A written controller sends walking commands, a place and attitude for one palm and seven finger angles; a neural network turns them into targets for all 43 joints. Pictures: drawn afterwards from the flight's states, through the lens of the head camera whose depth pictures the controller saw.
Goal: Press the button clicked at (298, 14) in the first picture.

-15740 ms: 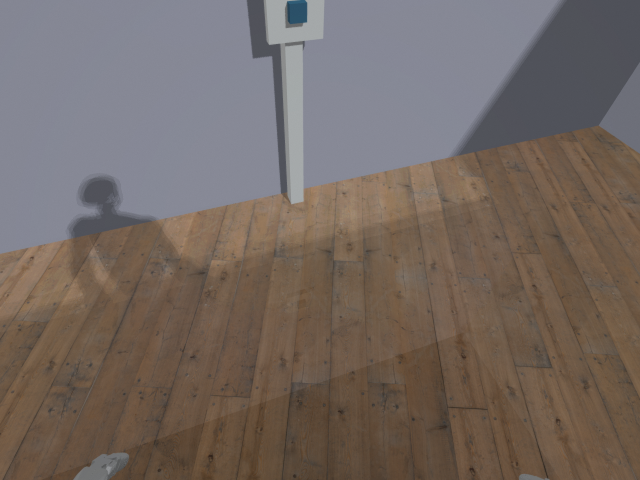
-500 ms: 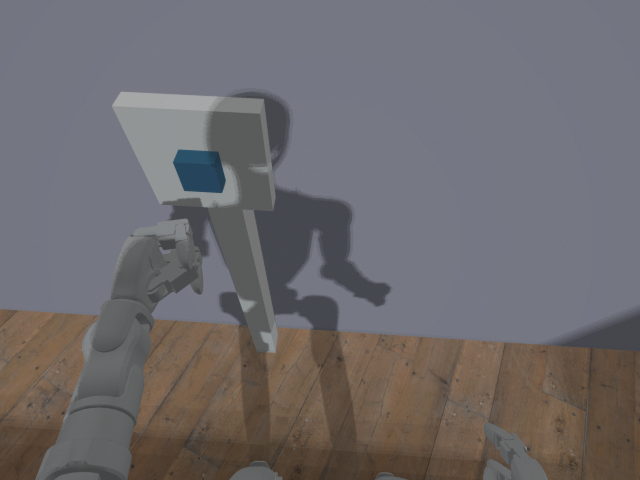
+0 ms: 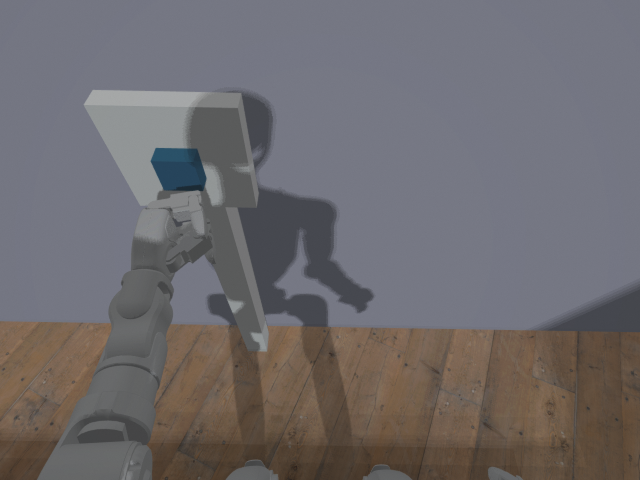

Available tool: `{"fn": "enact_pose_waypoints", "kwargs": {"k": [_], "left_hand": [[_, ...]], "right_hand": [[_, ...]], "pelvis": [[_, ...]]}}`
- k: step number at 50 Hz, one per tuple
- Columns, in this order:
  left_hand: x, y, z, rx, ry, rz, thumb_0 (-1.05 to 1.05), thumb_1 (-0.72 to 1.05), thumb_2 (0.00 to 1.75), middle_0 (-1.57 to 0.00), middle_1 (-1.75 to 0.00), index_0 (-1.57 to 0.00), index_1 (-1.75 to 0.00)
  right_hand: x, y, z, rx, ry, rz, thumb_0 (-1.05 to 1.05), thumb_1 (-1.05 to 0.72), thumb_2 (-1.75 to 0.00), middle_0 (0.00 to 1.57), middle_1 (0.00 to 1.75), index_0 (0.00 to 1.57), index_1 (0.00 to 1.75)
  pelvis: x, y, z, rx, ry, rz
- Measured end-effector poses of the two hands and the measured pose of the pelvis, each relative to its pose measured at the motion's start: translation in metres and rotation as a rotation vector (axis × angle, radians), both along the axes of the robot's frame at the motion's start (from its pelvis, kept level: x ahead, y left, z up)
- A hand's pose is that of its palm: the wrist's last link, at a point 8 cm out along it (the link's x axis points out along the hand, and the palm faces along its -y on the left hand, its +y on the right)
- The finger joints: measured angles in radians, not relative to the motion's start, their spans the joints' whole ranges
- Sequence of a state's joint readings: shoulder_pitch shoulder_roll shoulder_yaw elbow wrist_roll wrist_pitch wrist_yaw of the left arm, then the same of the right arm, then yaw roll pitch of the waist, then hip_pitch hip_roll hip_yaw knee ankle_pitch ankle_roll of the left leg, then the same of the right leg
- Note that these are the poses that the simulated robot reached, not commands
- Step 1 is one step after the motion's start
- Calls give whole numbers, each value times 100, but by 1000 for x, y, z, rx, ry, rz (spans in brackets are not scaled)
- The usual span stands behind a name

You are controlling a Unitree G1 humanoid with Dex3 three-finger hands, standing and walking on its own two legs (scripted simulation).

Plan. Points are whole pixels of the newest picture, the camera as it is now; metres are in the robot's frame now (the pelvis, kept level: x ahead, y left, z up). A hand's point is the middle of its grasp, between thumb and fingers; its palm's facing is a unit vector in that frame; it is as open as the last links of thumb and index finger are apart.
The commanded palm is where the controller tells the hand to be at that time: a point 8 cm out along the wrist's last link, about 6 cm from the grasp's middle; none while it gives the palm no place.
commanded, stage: aim a knuckle at the button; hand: left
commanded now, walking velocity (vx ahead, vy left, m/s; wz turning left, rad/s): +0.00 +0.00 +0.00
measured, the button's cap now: (180, 168) +0.49 +0.19 +0.10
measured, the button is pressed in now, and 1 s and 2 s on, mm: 0 0 12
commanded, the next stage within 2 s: press the button with the knuckle in 0.50 s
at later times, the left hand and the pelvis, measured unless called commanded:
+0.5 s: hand (206, 240) +0.39 +0.14 +0.07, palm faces -0.03 -1.00 -0.01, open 3.1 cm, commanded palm +0.37 +0.20 +0.07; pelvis -0.01 +0.00 +0.00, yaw +1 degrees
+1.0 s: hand (211, 220) +0.43 +0.14 +0.07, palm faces -0.02 -1.00 -0.01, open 3.1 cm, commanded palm +0.41 +0.19 +0.07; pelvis +0.00 +0.00 +0.00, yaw +0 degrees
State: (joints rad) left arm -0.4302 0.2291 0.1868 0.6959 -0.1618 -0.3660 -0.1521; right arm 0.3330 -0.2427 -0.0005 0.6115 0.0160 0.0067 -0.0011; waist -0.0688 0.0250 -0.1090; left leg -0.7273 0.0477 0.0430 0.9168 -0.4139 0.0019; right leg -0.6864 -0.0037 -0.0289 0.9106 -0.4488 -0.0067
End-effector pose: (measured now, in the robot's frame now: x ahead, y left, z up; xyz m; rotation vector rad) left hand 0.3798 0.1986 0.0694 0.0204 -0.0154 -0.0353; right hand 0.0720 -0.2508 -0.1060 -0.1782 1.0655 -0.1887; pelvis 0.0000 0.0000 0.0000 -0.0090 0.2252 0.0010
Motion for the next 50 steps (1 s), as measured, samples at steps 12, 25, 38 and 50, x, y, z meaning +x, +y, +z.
{"fn": "enact_pose_waypoints", "kwargs": {"k": [12,25,38,50], "left_hand": [[-7,1,2,4,-37,9,2,90,90,-130,-150,-130,-150],[-4,1,1,-7,-20,2,2,90,90,-130,-150,-130,-150],[8,0,0,4,-28,14,2,90,90,-130,-150,-130,-150],[30,0,-3,-7,18,17,2,90,90,-130,-150,-130,-150]], "right_hand": [[2,-3,0,-16,-12,19,1,-90,-90,21,30,20,30],[6,-2,3,-15,-24,22,1,-90,-90,21,30,20,30],[7,1,-1,-15,-3,20,1,-90,-90,21,30,20,30],[-6,-3,-3,-18,45,-3,1,-90,-90,21,30,20,30]], "pelvis": [[-10,-2,-2,-5,-9,11],[-8,0,-1,-6,-4,10],[-6,0,-3,-8,7,13],[-3,0,-4,-7,25,9]]}}
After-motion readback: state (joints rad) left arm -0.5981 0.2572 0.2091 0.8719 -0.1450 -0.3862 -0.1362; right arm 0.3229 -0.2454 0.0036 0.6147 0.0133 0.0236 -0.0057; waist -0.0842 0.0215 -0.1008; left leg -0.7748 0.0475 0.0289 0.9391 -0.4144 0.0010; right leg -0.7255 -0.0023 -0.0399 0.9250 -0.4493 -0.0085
